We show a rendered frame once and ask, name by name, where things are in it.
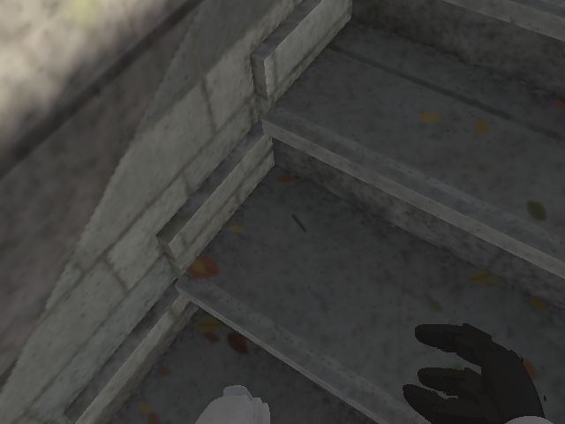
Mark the robot left shin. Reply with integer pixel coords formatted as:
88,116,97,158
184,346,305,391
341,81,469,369
223,385,253,401

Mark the robot left thigh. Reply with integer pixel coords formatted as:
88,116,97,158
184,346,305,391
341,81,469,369
195,395,270,424

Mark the right robot hand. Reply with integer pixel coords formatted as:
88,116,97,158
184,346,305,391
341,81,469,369
403,323,546,424

